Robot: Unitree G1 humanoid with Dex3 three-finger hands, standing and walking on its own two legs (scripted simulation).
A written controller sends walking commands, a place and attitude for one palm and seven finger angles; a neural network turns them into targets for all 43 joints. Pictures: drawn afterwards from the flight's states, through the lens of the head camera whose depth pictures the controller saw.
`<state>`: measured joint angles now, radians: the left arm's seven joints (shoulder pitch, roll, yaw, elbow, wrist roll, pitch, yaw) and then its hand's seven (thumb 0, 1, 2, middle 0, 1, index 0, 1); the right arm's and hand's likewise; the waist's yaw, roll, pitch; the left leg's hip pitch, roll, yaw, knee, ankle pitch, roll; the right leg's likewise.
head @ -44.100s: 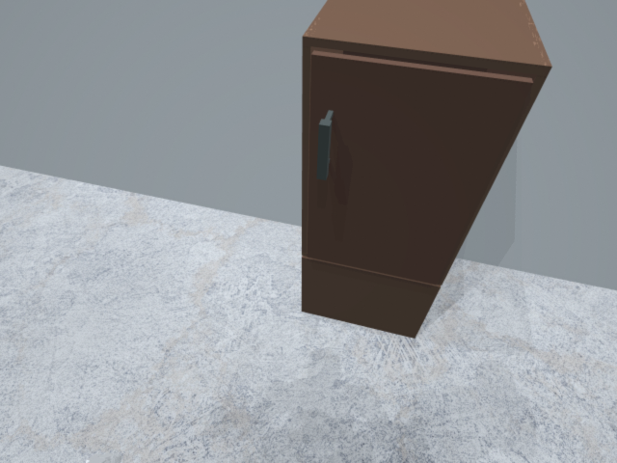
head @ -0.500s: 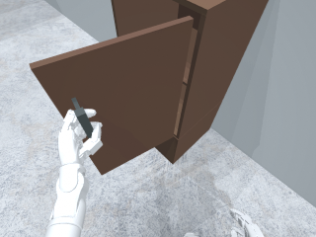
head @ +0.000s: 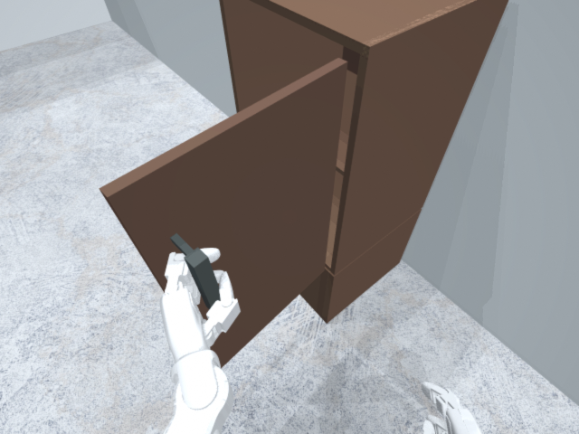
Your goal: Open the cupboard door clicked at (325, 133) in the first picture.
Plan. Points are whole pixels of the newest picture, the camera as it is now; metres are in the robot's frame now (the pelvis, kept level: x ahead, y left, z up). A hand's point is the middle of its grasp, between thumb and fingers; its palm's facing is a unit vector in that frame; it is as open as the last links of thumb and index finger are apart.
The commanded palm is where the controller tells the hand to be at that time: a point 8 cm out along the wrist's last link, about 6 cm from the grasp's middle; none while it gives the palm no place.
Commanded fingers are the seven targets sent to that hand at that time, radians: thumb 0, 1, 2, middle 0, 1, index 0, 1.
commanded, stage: open thumb and fingers to let go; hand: left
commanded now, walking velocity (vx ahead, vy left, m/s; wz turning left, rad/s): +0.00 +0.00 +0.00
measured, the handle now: (198, 275) +0.32 +0.14 +0.05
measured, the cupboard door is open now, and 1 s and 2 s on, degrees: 96 96 96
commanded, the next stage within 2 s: slide the hand sideways off the handle in 0.84 s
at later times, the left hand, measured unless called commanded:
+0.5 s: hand (226, 298) +0.28 +0.10 +0.06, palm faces +0.41 -0.91 -0.01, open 11.8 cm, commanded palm +0.24 +0.14 +0.05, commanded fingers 0.00 -0.50 0.30 -0.28 -1.05 -0.28 -1.05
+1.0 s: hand (226, 306) +0.27 +0.10 +0.06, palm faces +0.32 -0.95 -0.04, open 15.3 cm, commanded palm +0.24 +0.14 +0.05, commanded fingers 0.00 -0.50 0.30 -0.15 -0.30 -0.15 -0.30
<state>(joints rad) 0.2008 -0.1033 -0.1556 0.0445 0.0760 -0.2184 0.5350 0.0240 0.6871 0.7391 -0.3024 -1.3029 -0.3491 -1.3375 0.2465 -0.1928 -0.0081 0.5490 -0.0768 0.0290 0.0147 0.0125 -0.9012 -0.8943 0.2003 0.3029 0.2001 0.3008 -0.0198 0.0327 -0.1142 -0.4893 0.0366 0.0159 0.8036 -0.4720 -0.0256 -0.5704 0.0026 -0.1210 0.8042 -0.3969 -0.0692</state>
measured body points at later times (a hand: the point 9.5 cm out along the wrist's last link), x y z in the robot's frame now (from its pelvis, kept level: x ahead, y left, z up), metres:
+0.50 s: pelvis -0.03 -0.01 +0.00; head -0.01 -0.02 +0.45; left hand +0.26 +0.14 +0.06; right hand +0.14 -0.22 -0.11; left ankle -0.04 +0.13 -0.70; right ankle +0.00 -0.07 -0.70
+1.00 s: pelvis -0.04 +0.02 -0.01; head -0.02 +0.01 +0.44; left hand +0.25 +0.14 +0.06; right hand +0.12 -0.19 -0.11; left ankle -0.04 +0.13 -0.70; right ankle +0.00 -0.07 -0.70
